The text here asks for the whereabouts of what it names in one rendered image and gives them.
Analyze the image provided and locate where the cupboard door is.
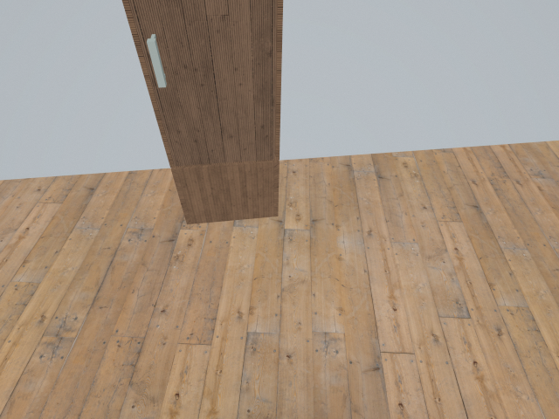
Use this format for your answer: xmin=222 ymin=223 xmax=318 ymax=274
xmin=128 ymin=0 xmax=277 ymax=166

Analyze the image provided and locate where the handle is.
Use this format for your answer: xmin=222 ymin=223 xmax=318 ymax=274
xmin=147 ymin=34 xmax=167 ymax=87

